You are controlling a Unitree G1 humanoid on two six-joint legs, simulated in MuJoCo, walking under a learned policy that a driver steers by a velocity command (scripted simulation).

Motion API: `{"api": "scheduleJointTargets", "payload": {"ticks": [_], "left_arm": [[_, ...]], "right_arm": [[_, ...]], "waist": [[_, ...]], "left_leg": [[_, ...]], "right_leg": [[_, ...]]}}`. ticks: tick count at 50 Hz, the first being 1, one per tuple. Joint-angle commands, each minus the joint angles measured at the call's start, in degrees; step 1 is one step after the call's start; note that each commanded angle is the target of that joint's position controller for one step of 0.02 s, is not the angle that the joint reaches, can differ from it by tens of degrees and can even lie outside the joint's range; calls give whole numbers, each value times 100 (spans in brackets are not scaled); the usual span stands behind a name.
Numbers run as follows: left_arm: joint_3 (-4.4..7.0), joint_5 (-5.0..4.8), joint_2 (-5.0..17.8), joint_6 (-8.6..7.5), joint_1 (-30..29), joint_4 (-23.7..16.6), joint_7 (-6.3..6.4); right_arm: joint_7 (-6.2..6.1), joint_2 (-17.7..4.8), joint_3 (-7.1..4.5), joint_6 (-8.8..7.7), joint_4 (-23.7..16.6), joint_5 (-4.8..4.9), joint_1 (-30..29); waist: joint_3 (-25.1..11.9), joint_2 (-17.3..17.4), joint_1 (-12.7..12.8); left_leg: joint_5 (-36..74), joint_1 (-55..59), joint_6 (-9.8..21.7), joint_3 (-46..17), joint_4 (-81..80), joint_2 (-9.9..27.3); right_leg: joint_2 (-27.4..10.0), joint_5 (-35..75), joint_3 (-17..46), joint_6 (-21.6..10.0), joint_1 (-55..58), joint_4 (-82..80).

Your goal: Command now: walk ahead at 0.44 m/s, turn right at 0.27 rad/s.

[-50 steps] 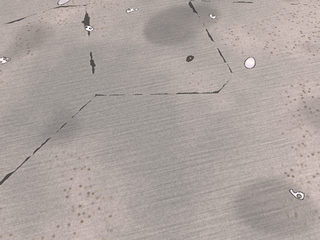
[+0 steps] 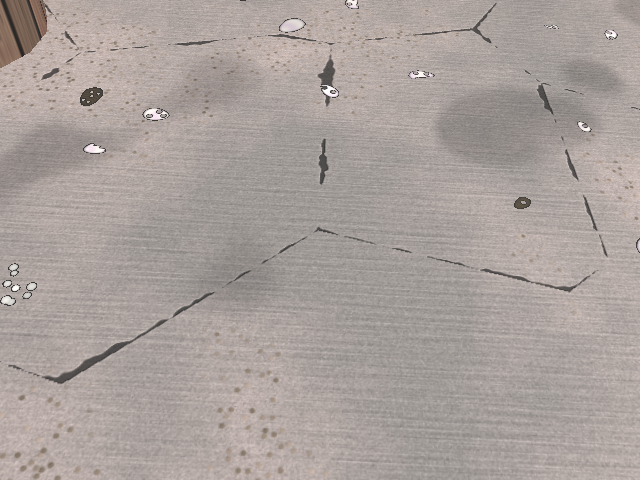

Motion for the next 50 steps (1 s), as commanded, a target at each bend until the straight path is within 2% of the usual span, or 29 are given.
{"api": "scheduleJointTargets", "payload": {"ticks": [1, 4, 7, 9, 10, 11, 12, 13, 14, 15, 16, 17, 20, 23, 25, 27, 29, 31, 32, 33, 34, 35, 36, 37, 38, 40, 42, 46, 50], "left_arm": [[-65, -9, 102, -112, -983, -654, -90], [-114, -8, 53, -145, -1323, -855, -228], [-42, -7, 225, -133, -1191, -968, -315], [128, -18, 570, -62, -357, -848, -288], [273, -27, 846, -41, 479, -693, -213], [393, -8, 1209, 43, 1334, -562, -83], [445, -25, 1517, 22, 1157, -678, -46], [331, 23, 1107, 1, 1233, -672, -28], [268, 60, 883, -22, 1043, -677, -1], [228, 49, 783, -54, 679, -707, -15], [183, 59, 613, -85, 337, -779, -7], [151, 126, 568, -85, 120, -885, 20], [182, 88, 675, -103, 2, -855, 94], [240, 51, 857, -59, 102, -785, 182], [258, 17, 909, -4, 366, -707, 208], [269, -16, 933, 48, 612, -622, 215], [255, -31, 871, 79, 684, -601, 223], [219, 25, 749, 93, 642, -594, 215], [155, 57, 542, 86, 717, -577, 203], [17, 108, 156, 59, 804, -628, 170], [-107, -5, -227, -19, 1575, -748, 162], [-38, -124, 280, -38, 1575, -671, 184], [61, -121, 663, -23, 996, -707, 196], [63, -19, 693, -13, 516, -809, 214], [51, 78, 612, -34, 238, -900, 213], [40, 79, 445, -33, 270, -905, 168], [-11, 87, 276, -8, 299, -859, 143], [-141, 120, 35, -58, -348, -977, 98], [-160, 54, 48, -113, -972, -1058, 15]], "right_arm": [[-72, -1018, -256, -120, -281, 34, -44], [-91, -1061, -278, -63, -139, 97, 200], [-161, -1235, -322, 58, -146, 85, 174], [-246, -1392, -357, 174, -213, 56, 122], [-267, -1423, -355, 192, -265, 79, -5], [-267, -1242, -266, 121, -388, -10, 42], [-137, -463, -29, -60, -630, -39, 522], [1, -1022, -126, -321, -716, 139, 31], [69, -1151, -149, -429, -939, 353, -486], [64, -1036, -105, -485, -1017, 285, -644], [25, -1046, -143, -463, -976, 129, -648], [26, -1046, -163, -393, -953, 67, -519], [-7, -893, -119, -201, -963, -35, -327], [-29, -621, 10, -173, -1159, -65, -977], [-3, -597, 30, -206, -1249, -6, -1454], [31, -721, -18, -245, -1320, 95, -1665], [61, -900, -111, -285, -1349, 145, -1642], [89, -999, -208, -331, -1244, 156, -1226], [76, -1074, -278, -356, -1145, 120, -806], [42, -1323, -358, -393, -1102, 17, -128], [56, -1923, -501, -327, -910, -106, 402], [129, -1591, -469, -298, -802, 31, 615], [117, -1200, -362, -278, -866, 72, 349], [101, -1044, -306, -241, -888, 37, 96], [96, -921, -258, -217, -866, 1, -84], [75, -754, -190, -232, -809, -13, -227], [71, -772, -194, -255, -696, 60, -149], [37, -1053, -265, -195, -498, 121, -14], [41, -1189, -278, -122, -279, 188, 256]], "waist": [[586, 597, -235], [697, 500, -320], [267, 796, -63], [-375, 1052, 441], [-798, 914, 934], [-1392, 307, 1257], [-2021, -1206, 618], [-2324, -458, 1009], [-1458, -145, 968], [-702, 500, 619], [-443, 619, 392], [-240, 445, 203], [-51, 191, 0], [67, 32, 233], [-9, -75, 507], [-119, -175, 617], [-194, -308, 547], [-279, -469, 290], [-417, -473, 90], [-955, 18, -203], [-1588, 1911, 70], [-1439, 1960, -85], [-738, 1268, -229], [-400, 837, -214], [-140, 706, -148], [-51, 961, 78], [-76, 969, 127], [44, 761, -38], [164, 767, -264]], "left_leg": [[1954, -513, 460, -113, -812, 1415], [2706, 130, 402, 88, -580, 1613], [5476, 747, 264, 310, 360, 1702], [7085, 852, 176, 396, 1756, 1697], [6842, 217, 65, 497, 2955, 1562], [4613, -1282, -90, 438, 4694, 1279], [-1262, -3849, -538, -164, 7068, -177], [-1331, -4460, -394, -1394, 7517, 17], [-920, -4703, -285, -1393, 7187, 336], [-634, -4597, -240, -1268, 6505, 568], [-454, -4290, -275, -1221, 5924, 771], [-364, -3944, -343, -1192, 5778, 848], [-181, -3561, -686, -932, 4944, 929], [1006, -3173, -869, -738, 3510, 772], [1793, -2853, -916, -689, 2633, 525], [1934, -2702, -910, -800, 2200, 394], [1652, -2578, -800, -971, 1896, 389], [1295, -2155, -555, -865, 1723, 407], [1130, -1570, -373, -801, 1602, 432], [721, -537, -5, -1541, 1505, 1175], [-585, 1104, 967, -4243, 774, 2426], [-2180, 1211, 1197, -5559, 294, 2674], [-2213, 723, 978, -4805, 242, 2436], [-1453, 177, 814, -3921, 314, 2158], [-711, -289, 795, -3325, 273, 1903], [179, -778, 738, -2637, 58, 1584], [709, -874, 843, -2273, -96, 1527], [1358, -884, 883, -1672, -320, 1507], [1486, -888, 761, -1280, -300, 1453]], "right_leg": [[133, 676, -185, -50, 81, -968], [242, 510, -328, -239, -68, -1522], [634, -229, -702, -540, 390, -1585], [984, -815, -875, -815, 1433, -1479], [1094, -536, -759, -1045, 2793, -1844], [272, -705, 525, -1396, 4686, -1864], [-1325, -1594, 4067, -2673, 6556, -2425], [-1373, -2140, 4604, -2610, 6598, -3061], [-1171, -2035, 3663, -2271, 5895, -3175], [-894, -1461, 3024, -2077, 4822, -3313], [-657, -908, 2575, -1943, 4143, -3382], [-494, -492, 2312, -1949, 3538, -3534], [-305, 197, 1767, -1979, 2480, -3736], [141, -166, 1194, -1664, 1856, -3649], [234, -598, 1201, -1464, 1870, -3479], [115, -963, 1494, -1360, 2163, -3225], [-48, -1358, 1922, -1224, 2530, -2844], [-163, -1406, 2076, -1054, 2757, -2393], [2, -1229, 1959, -899, 2693, -1950], [348, -1508, 1548, -658, 2332, -557], [1158, -3116, 713, -234, 590, 1482], [909, -3352, 854, -152, -432, 2443], [676, -2822, 913, -174, -685, 2766], [487, -2399, 699, -179, -596, 2689], [352, -2105, 646, -197, -500, 2358], [112, -1773, 519, -192, -17, 1808], [69, -1705, 339, -137, 110, 1334], [20, -861, 139, -33, 221, -192], [200, -85, -62, 2, 745, -1294]]}}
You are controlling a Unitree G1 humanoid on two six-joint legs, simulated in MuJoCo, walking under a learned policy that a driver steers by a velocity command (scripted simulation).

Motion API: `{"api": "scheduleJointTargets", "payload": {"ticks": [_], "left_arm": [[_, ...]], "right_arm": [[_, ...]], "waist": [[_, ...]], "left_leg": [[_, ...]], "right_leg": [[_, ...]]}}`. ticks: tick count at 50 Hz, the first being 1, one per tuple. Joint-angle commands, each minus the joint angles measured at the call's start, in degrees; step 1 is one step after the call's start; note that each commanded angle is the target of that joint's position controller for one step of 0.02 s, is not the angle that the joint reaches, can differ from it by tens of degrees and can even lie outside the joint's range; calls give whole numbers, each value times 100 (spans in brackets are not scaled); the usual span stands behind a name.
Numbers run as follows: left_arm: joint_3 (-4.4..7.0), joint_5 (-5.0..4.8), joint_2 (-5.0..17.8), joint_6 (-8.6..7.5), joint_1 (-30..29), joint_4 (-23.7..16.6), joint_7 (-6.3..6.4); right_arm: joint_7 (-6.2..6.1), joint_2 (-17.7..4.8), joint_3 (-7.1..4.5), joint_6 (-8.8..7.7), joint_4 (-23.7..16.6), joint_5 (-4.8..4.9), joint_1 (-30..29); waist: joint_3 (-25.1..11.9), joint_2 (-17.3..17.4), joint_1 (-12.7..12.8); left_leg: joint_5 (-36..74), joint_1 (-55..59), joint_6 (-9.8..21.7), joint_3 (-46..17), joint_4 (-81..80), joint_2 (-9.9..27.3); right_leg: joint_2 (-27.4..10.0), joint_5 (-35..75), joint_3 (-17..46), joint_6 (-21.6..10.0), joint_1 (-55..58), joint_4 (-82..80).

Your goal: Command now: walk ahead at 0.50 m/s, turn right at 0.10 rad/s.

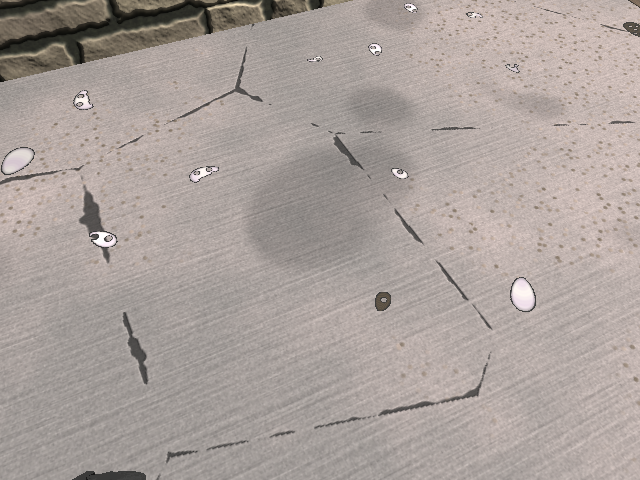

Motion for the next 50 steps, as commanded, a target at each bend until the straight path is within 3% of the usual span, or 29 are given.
{"api": "scheduleJointTargets", "payload": {"ticks": [1, 5, 6, 7, 8, 9, 10, 11, 12, 13, 14, 17, 20, 23, 25, 28, 31, 32, 33, 34, 35, 36, 37, 38, 39, 41, 43, 47, 50], "left_arm": [[40, -50, 260, -125, -678, -507, -66], [108, -62, 434, -180, -793, -603, -147], [169, -38, 535, -188, -472, -520, -138], [289, -1, 740, -177, 188, -307, -99], [412, 39, 1044, -155, 1141, -102, -37], [546, 141, 1646, -104, 1755, -34, 9], [454, 71, 1281, -79, 1902, 16, 6], [351, 30, 999, -83, 1593, 49, 12], [287, 26, 816, -89, 1230, 26, 10], [235, 57, 639, -114, 906, 42, -13], [204, 100, 512, -167, 677, 50, -28], [259, 144, 539, -317, 500, 211, -24], [306, 166, 647, -355, 623, 411, 39], [323, 130, 763, -324, 668, 515, 98], [355, 96, 877, -282, 890, 633, 132], [364, 17, 954, -120, 1158, 849, 168], [411, -71, 1169, 19, 1084, 908, 235], [411, -81, 1189, 62, 972, 901, 255], [366, -50, 1082, 61, 1048, 898, 265], [207, 209, 663, -13, 1348, 721, 234], [9, 151, 285, -72, 2120, 881, 93], [185, -34, 918, -59, 1825, 1082, 37], [187, -173, 905, -11, 1195, 848, 42], [162, -97, 759, 54, 900, 817, 117], [190, -19, 746, 162, 858, 858, 205], [173, 34, 576, 350, 1255, 1013, 288], [147, 75, 460, 406, 1342, 1077, 357], [153, 80, 506, 451, 901, 1059, 378], [151, 155, 437, 421, 828, 1104, 333]], "right_arm": [[-19, -1080, -257, -36, -239, 61, -47], [-49, -1203, -297, 83, -81, 91, 24], [-64, -1251, -307, 111, -82, 101, -78], [-75, -1179, -277, 127, -82, 99, -89], [-89, -973, -181, 111, -181, 16, -154], [-73, -395, 13, 11, -391, -53, 303], [-64, -568, -11, -93, -322, 30, 264], [-32, -977, -148, -123, -415, 187, -175], [-25, -966, -147, -113, -484, 198, -481], [-32, -890, -154, -75, -494, 116, -632], [-41, -832, -183, 4, -455, 77, -553], [-54, -549, -156, 193, -368, 89, -366], [-61, -486, -159, 203, -512, 53, -735], [44, -366, -107, 154, -664, 44, -1239], [120, -273, -58, 147, -840, 36, -1680], [226, -206, -29, 111, -1134, -33, -2111], [299, -491, -158, 81, -1169, -87, -1682], [284, -682, -265, 69, -1013, -100, -1087], [205, -960, -383, 73, -884, -106, -574], [71, -1487, -462, 136, -839, -228, -93], [48, -1354, -320, 146, -946, -254, -328], [95, -948, -241, 208, -994, -191, -317], [112, -839, -196, 222, -968, -133, -738], [122, -659, -140, 213, -922, -79, -1112], [108, -507, -92, 208, -912, -85, -1393], [116, -639, -151, 208, -884, -212, -1720], [85, -599, -150, 185, -822, -248, -1876], [-20, -564, -133, 261, -598, -224, -1861], [-39, -404, -55, 335, -468, -162, -1975]], "waist": [[175, 734, 21], [200, 784, 185], [20, 775, 428], [-413, 665, 754], [-1110, 452, 1186], [-1891, -864, 1152], [-2127, -1129, 1249], [-1229, -691, 1212], [-737, -433, 1047], [-363, -244, 877], [-196, -369, 674], [-40, -309, 442], [104, -105, 503], [223, -45, 677], [368, 48, 874], [505, 96, 956], [-3, -230, 602], [-355, -191, 251], [-721, 40, -24], [-1572, 1137, 39], [-2788, 1785, 434], [-3018, 764, 59], [-2038, 717, 160], [-1248, 330, 328], [-914, 357, 512], [-735, 696, 821], [-808, 797, 882], [-814, 890, 674], [-475, 814, 787]], "left_leg": [[1169, -98, 925, -881, -626, 1413], [1785, 422, 761, -926, -252, 1654], [2531, 427, 667, -785, 141, 1572], [3293, 273, 539, -529, 947, 1322], [2779, -519, 330, -289, 2253, 1066], [293, -2841, -118, 71, 4525, 204], [-1998, -3655, -122, -701, 5432, 28], [-1663, -4094, -73, -834, 5760, 333], [-1161, -4018, -52, -675, 5582, 588], [-770, -3860, -87, -627, 5288, 746], [-468, -3530, -118, -684, 5064, 896], [54, -3188, -272, -733, 4906, 913], [841, -3535, -343, -860, 4206, 874], [1714, -3336, -277, -553, 3081, 806], [1885, -3346, -205, -341, 2591, 780], [1591, -3227, -52, -111, 1917, 589], [955, -2438, 195, 123, 1634, 181], [1153, -1679, 323, 200, 1318, -7], [2359, -589, 475, 70, 961, 18], [5483, 1441, 996, -1340, 1723, 1302], [6520, 2748, 2280, -3473, 1523, 2759], [5823, 2262, 2105, -2977, 1311, 2439], [5018, 1571, 1803, -2222, 1134, 2119], [4304, 650, 1527, -1814, 847, 1803], [3721, -125, 1371, -1540, 598, 1625], [3188, -1249, 1314, -1168, 175, 1391], [2967, -1492, 1338, -968, 79, 1328], [841, -1526, 1152, -1002, -135, 1274], [-1001, -1834, 783, -1026, -78, 1041]], "right_leg": [[137, 499, -176, -4, 274, -650], [247, 57, -216, -299, 594, -1145], [368, 53, -336, -412, 1145, -1346], [493, 103, -446, -567, 2151, -1488], [-43, 172, 95, -846, 3651, -1295], [-1567, -488, 2509, -1669, 5792, -1458], [-1919, -1256, 3826, -1884, 5785, -2188], [-1744, -1522, 3053, -1629, 5085, -2314], [-1499, -1308, 2290, -1446, 4336, -2454], [-1257, -997, 1798, -1350, 3678, -2688], [-1076, -645, 1375, -1255, 3186, -2896], [-965, 255, 551, -1265, 2566, -3289], [-933, 894, -43, -1223, 2725, -3363], [-799, 999, -609, -1057, 2821, -3427], [-916, 988, -773, -1028, 3054, -3447], [-1018, 2281, -929, -953, 3467, -2952], [-1053, 3994, -916, -747, 3910, -1960], [-891, 4210, -1013, -599, 3879, -1178], [-603, 3677, -1183, -344, 3398, -146], [-122, 563, -1226, -26, 1782, 1759], [624, -3601, -346, 264, 507, 3545], [318, -3482, 515, 217, 640, 3670], [112, -3267, 302, 189, 216, 3469], [-62, -2956, 157, 214, 103, 2938], [-205, -2648, 164, 249, 428, 2473], [-112, -2118, -12, 371, 1359, 1931], [-93, -1914, -35, 428, 1699, 1262], [-82, -1084, -30, 334, 2066, 201], [69, -540, -188, 163, 2607, -892]]}}
Over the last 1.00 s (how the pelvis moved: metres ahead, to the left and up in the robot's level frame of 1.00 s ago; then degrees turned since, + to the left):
0.55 -0.05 0.00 -25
